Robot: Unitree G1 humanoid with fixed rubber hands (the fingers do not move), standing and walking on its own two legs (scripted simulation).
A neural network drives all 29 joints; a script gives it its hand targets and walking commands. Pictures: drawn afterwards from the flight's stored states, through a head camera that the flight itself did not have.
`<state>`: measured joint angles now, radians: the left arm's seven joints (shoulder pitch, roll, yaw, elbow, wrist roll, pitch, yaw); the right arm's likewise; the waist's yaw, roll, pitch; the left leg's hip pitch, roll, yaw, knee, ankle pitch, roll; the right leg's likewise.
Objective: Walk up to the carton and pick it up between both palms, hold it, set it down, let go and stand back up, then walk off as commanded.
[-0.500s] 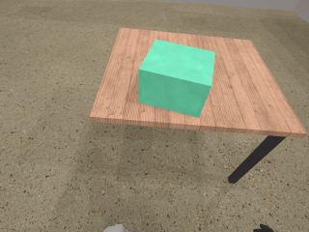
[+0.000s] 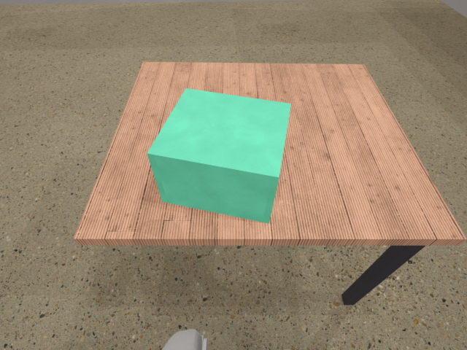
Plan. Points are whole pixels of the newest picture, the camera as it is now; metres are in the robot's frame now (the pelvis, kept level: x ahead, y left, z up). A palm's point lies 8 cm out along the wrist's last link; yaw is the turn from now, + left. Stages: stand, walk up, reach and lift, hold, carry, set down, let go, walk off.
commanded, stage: walk up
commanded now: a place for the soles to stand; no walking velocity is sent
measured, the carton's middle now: (225, 153) +0.55 +0.03 -0.02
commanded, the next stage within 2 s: none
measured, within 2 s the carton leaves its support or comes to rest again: neither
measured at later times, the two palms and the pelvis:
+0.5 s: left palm (68, 342) +0.16 +0.29 -0.09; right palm (401, 326) +0.19 -0.30 -0.10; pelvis +0.06 -0.01 +0.02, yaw -1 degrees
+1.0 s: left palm (77, 333) +0.17 +0.28 -0.08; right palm out of the picture +0.14 -0.31 -0.08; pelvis +0.07 -0.01 +0.04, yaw -2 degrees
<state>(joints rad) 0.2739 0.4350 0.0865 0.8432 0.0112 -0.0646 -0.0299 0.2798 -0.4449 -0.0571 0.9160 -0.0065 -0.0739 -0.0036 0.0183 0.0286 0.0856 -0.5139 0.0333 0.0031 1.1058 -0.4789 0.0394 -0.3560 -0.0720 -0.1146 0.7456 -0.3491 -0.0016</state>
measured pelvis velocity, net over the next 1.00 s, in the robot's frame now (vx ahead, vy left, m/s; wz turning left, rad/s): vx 0.07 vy -0.01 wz -0.03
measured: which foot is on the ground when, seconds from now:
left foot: up 0.00-0.10, down 0.12-1.00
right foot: down 0.00-1.00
